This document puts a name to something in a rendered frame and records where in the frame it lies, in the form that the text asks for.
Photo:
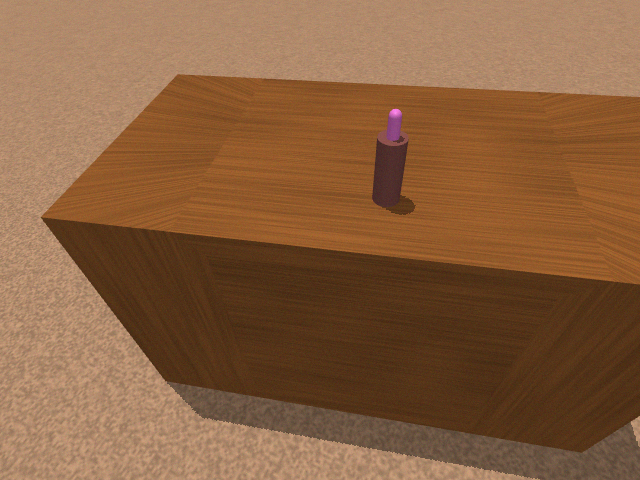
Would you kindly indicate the bottle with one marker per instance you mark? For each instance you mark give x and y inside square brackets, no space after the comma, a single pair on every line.
[390,159]

